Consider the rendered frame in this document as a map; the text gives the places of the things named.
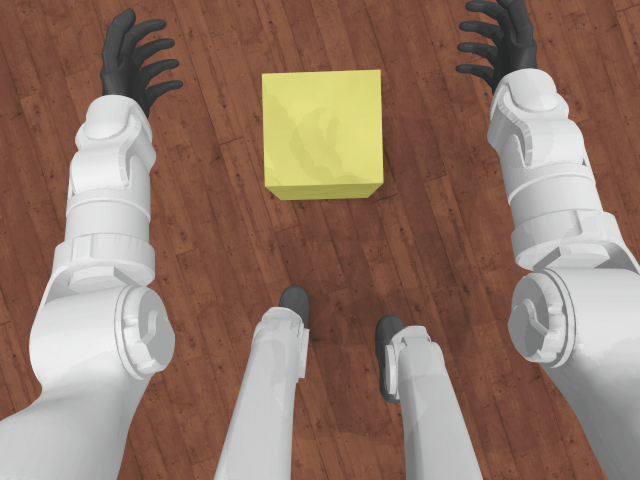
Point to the robot right thigh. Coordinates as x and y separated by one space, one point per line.
437 443

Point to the left robot foot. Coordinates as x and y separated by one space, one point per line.
296 299

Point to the robot left hand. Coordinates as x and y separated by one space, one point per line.
121 73

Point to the robot right forearm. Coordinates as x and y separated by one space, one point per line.
558 217

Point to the left robot upper arm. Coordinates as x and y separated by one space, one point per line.
94 354

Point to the carton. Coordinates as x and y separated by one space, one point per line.
322 134

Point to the robot left forearm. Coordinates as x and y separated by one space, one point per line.
108 206

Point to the robot right hand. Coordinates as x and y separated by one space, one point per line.
516 47

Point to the right robot upper arm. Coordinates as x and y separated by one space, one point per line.
582 325

